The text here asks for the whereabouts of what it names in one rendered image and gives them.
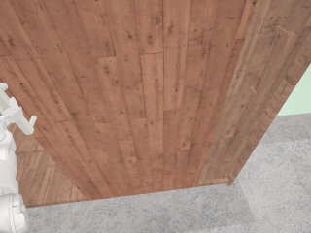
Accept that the left robot upper arm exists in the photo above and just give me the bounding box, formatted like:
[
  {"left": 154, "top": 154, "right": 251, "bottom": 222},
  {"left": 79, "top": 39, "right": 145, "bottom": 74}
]
[{"left": 0, "top": 193, "right": 29, "bottom": 233}]

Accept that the left robot forearm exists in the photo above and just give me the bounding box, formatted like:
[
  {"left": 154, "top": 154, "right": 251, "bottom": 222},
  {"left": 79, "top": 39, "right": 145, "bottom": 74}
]
[{"left": 0, "top": 122, "right": 19, "bottom": 196}]

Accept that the robot left hand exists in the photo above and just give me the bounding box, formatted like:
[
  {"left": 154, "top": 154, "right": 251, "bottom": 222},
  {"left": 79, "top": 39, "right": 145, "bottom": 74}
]
[{"left": 0, "top": 83, "right": 23, "bottom": 127}]

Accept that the handle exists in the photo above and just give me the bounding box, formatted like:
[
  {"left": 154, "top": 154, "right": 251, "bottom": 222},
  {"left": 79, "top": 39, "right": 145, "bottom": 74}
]
[
  {"left": 0, "top": 87, "right": 37, "bottom": 135},
  {"left": 254, "top": 31, "right": 296, "bottom": 103}
]

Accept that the wardrobe door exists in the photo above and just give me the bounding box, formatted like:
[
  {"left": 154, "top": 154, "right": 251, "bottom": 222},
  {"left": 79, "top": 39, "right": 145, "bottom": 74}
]
[
  {"left": 0, "top": 0, "right": 259, "bottom": 201},
  {"left": 199, "top": 0, "right": 311, "bottom": 181}
]

